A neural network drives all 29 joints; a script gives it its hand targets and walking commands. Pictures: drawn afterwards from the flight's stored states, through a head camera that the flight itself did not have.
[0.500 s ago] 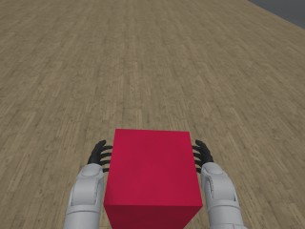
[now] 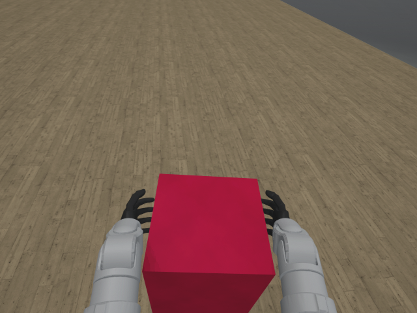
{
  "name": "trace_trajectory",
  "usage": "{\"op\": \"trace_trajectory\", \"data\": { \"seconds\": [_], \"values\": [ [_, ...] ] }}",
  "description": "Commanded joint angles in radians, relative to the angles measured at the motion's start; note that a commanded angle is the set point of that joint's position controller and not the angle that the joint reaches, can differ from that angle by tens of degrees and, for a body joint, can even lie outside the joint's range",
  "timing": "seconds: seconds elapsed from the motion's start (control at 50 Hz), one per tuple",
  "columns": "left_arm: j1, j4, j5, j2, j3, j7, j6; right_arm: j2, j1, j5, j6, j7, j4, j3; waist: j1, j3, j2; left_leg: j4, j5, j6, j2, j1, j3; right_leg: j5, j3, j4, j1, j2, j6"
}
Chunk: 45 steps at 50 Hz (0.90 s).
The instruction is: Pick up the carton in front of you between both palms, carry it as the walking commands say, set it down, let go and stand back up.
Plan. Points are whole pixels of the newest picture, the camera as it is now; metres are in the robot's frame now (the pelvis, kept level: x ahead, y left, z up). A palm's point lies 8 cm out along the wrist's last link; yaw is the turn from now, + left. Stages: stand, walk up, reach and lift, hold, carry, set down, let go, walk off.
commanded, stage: hold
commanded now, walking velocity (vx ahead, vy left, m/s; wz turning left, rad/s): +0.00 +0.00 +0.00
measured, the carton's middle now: (204, 247) +0.29 +0.00 -0.03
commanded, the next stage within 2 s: set down in 0.06 s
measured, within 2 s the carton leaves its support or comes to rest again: neither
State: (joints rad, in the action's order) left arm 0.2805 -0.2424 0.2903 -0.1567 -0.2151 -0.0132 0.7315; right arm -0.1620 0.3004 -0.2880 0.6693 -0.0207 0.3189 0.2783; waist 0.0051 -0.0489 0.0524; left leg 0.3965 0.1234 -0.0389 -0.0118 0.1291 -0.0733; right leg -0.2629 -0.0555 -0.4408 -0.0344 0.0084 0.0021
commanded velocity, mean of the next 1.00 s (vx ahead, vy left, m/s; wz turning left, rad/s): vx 0.00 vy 0.00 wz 0.00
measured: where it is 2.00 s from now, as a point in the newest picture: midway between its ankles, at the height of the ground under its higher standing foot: outside the picture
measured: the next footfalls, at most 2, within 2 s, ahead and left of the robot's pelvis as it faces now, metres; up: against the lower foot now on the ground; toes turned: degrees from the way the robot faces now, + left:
none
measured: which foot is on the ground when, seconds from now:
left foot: down 0.00-1.00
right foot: down 0.00-1.00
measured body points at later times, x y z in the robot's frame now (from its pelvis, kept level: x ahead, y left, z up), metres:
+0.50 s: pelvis +0.00 -0.01 -0.02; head +0.08 +0.02 +0.42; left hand +0.34 +0.16 -0.05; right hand +0.35 -0.14 -0.04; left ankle +0.07 +0.09 -0.74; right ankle +0.00 -0.14 -0.74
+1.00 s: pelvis -0.04 -0.03 -0.15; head +0.17 +0.01 +0.25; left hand +0.38 +0.17 -0.23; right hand +0.39 -0.13 -0.22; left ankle +0.07 +0.10 -0.74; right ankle +0.00 -0.14 -0.74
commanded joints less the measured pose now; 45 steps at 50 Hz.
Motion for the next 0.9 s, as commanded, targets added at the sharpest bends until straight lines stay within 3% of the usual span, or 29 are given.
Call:
{"op": "trace_trajectory", "data": {
  "seconds": [0.0, 0.16, 0.26, 0.4, 0.48, 0.56, 0.64, 0.68, 0.74, 0.82, 0.88],
  "values": [
    [0.472, 0.015, -0.259, -0.954, 0.523, 0.248, -0.031, -0.907, 0.485, 0.228, -0.025, -0.253, -0.012, -0.491, -0.008, 0.211, -0.074, -0.056, 0.097, 0.038, -0.015, -0.363, 0.205, -0.044, -0.056, 0.132, -0.32, -0.073, 0.061],
    [0.52, -0.046, -0.231, -0.941, 0.451, 0.246, -0.047, -0.891, 0.524, 0.186, -0.036, -0.248, 0.038, -0.425, -0.009, 0.191, -0.067, -0.048, 0.056, 0.041, -0.008, -0.341, 0.202, -0.033, -0.055, 0.121, -0.31, -0.077, 0.056],
    [0.621, -0.199, -0.129, -0.878, 0.281, 0.247, -0.122, -0.884, 0.622, 0.098, -0.106, -0.231, 0.183, -0.291, 0.008, 0.152, -0.049, -0.007, 0.104, 0.024, -0.02, -0.274, 0.182, -0.073, -0.049, 0.078, -0.378, -0.079, 0.052],
    [0.588, -0.308, 0.029, -0.624, 0.076, 0.214, -0.302, -0.719, 0.583, -0.048, -0.276, -0.153, 0.28, -0.09, 0.037, 0.167, -0.033, 0.148, -0.06, 0.011, -0.054, -0.051, 0.14, -0.002, -0.033, -0.069, -0.543, -0.108, 0.022],
    [0.58, -0.32, 0.014, -0.607, 0.128, 0.221, -0.445, -0.73, 0.568, -0.023, -0.42, -0.131, 0.286, -0.138, 0.036, 0.328, -0.034, 0.27, -0.213, 0.012, -0.07, 0.037, 0.141, 0.086, -0.025, -0.164, -0.656, -0.123, 0.005],
    [0.655, -0.319, -0.06, -0.663, 0.262, 0.221, -0.581, -0.778, 0.634, 0.066, -0.555, -0.099, 0.273, -0.307, 0.036, 0.597, -0.046, 0.441, -0.375, 0.007, -0.085, 0.093, 0.154, 0.176, -0.022, -0.296, -0.789, -0.147, -0.01],
    [0.714, -0.276, -0.129, -0.668, 0.382, 0.218, -0.646, -0.805, 0.678, 0.137, -0.627, -0.051, 0.226, -0.454, 0.05, 0.915, -0.055, 0.592, -0.461, 0.014, -0.093, 0.172, 0.147, 0.276, -0.026, -0.43, -0.884, -0.161, -0.024],
    [0.732, -0.258, -0.152, -0.648, 0.41, 0.214, -0.652, -0.802, 0.691, 0.155, -0.632, -0.027, 0.201, -0.484, 0.053, 1.013, -0.055, 0.642, -0.425, 0.02, -0.102, 0.269, 0.129, 0.294, -0.029, -0.483, -0.892, -0.162, -0.031],
    [0.76, -0.27, -0.157, -0.634, 0.4, 0.212, -0.636, -0.804, 0.731, 0.16, -0.611, -0.006, 0.188, -0.489, 0.055, 1.037, -0.047, 0.686, -0.269, 0.026, -0.115, 0.436, 0.103, 0.192, -0.016, -0.543, -0.944, -0.169, -0.046],
    [0.807, -0.336, -0.128, -0.662, 0.338, 0.215, -0.587, -0.838, 0.808, 0.157, -0.554, -0.025, 0.243, -0.451, 0.076, 0.931, -0.037, 0.726, -0.037, 0.025, -0.115, 0.613, 0.084, -0.042, 0.003, -0.59, -1.097, -0.182, -0.041],
    [0.851, -0.384, -0.109, -0.689, 0.293, 0.222, -0.55, -0.861, 0.863, 0.146, -0.515, -0.047, 0.299, -0.4, 0.081, 0.881, -0.031, 0.763, 0.06, 0.023, -0.115, 0.714, 0.081, -0.138, 0.018, -0.635, -1.2, -0.19, -0.036]
  ]
}}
